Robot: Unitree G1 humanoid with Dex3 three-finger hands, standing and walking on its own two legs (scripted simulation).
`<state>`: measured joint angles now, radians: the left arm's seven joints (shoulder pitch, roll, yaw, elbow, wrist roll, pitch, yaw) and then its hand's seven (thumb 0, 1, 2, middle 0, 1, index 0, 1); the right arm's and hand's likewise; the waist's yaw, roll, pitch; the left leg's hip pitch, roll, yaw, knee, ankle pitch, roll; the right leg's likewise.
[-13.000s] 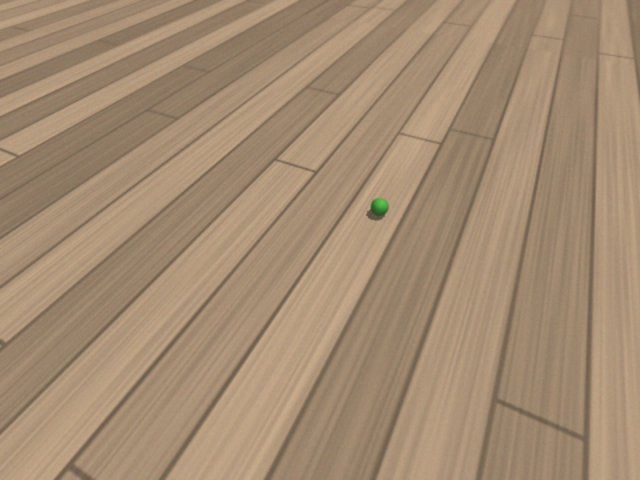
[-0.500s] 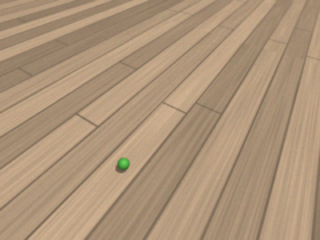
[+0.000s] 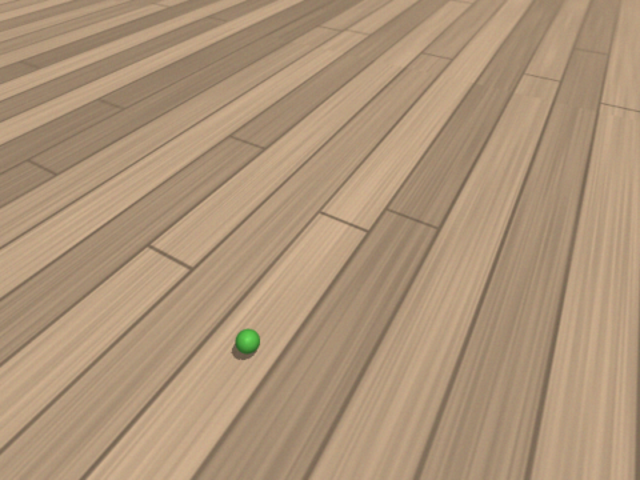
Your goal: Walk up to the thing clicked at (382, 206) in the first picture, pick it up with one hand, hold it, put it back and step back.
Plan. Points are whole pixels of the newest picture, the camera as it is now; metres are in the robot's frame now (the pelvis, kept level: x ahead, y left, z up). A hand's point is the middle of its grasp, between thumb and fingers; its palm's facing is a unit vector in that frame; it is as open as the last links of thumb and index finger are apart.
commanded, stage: walk up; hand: left
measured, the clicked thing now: (247, 341) +0.71 +0.25 -0.72
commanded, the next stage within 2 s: stand in 0.44 s
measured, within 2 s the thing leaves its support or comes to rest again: neither
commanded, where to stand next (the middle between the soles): +0.31 +0.02 m, yaw -1 degrees
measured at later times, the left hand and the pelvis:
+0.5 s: hand out of the picture +0.11 +0.26 -0.14, palm faces -0.05 -0.93 -0.36, open 7.4 cm; pelvis +0.01 +0.00 +0.01, yaw -1 degrees
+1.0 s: hand out of the picture +0.06 +0.25 -0.14, palm faces -0.06 -0.94 -0.34, open 7.4 cm; pelvis -0.01 +0.00 +0.02, yaw -1 degrees
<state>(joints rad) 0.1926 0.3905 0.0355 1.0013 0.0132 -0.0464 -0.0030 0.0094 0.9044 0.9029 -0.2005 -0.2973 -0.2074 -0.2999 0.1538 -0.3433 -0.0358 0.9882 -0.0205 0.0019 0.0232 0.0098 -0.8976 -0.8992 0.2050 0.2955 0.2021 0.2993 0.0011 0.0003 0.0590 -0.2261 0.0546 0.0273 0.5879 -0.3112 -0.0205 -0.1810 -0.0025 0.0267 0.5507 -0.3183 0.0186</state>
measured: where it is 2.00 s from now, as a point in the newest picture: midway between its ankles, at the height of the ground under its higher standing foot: outside the picture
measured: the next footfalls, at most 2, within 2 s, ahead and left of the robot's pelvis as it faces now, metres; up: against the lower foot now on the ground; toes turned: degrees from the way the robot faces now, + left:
left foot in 1.92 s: +0.27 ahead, +0.15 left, +0.00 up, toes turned -2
